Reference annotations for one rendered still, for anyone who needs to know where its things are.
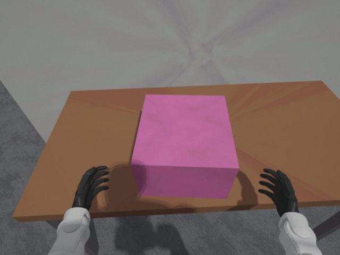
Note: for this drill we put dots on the robot left hand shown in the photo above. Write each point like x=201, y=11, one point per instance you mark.
x=86, y=189

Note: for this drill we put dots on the carton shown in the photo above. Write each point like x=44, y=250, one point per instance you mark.
x=184, y=147

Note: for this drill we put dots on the table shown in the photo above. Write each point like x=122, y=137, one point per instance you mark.
x=293, y=127

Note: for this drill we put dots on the left robot forearm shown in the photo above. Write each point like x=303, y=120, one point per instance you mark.
x=72, y=233

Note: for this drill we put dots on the robot right hand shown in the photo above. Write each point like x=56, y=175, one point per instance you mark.
x=283, y=194

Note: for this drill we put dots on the right robot forearm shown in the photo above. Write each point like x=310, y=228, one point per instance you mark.
x=296, y=236

